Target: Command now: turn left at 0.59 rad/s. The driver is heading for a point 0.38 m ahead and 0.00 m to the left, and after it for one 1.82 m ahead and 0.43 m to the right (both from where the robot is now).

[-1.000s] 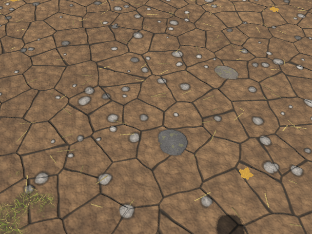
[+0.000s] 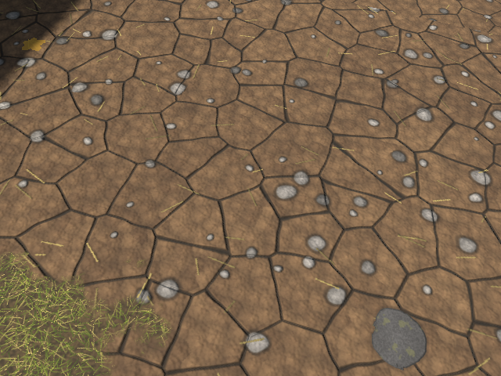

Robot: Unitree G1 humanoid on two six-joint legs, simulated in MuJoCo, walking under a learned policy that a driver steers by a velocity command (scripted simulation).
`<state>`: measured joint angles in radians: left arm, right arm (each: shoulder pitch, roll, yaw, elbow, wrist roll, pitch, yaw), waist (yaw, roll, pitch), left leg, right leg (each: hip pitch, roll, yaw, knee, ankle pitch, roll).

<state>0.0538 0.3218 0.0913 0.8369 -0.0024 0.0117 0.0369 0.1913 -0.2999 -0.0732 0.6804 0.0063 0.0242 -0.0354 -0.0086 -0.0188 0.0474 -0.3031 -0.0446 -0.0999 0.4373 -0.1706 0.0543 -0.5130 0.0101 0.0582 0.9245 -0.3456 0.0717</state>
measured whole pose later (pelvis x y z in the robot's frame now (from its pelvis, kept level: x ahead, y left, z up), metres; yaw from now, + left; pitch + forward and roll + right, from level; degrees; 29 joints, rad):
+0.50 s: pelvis +0.01 -0.03 +0.00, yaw +11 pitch +0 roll +0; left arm 0.14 0.26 0.04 0.88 0.00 0.01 0.01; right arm 0.19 -0.30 -0.07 0.73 0.01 0.05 -0.03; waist 0.02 0.02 0.06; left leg -0.26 0.00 -0.08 0.62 -0.35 -0.08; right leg -0.22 -0.01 0.02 0.46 -0.24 0.00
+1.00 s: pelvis +0.09 -0.04 -0.01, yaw +11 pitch +0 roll +1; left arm 0.29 0.30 0.04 0.96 0.00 -0.10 -0.03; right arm 0.30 -0.29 -0.06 0.79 0.03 -0.05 -0.01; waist 0.02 0.04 0.00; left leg -0.38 0.01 -0.05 1.02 -0.39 0.04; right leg -0.19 0.02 -0.04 0.48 -0.30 -0.06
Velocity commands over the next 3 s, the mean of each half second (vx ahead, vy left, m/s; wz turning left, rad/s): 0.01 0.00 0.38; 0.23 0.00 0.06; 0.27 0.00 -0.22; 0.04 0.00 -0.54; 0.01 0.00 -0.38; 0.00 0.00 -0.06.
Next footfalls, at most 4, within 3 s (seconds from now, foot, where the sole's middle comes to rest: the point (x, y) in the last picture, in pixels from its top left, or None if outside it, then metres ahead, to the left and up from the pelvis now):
0.20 right None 0.07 -0.15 -0.78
0.54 left None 0.01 0.11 -0.78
0.88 right None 0.13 -0.12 -0.78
1.34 left None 0.42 0.14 -0.78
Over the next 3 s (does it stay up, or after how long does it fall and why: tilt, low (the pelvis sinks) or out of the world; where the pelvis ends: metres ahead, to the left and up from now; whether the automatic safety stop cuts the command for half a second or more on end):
stays up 0.35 -0.02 -0.01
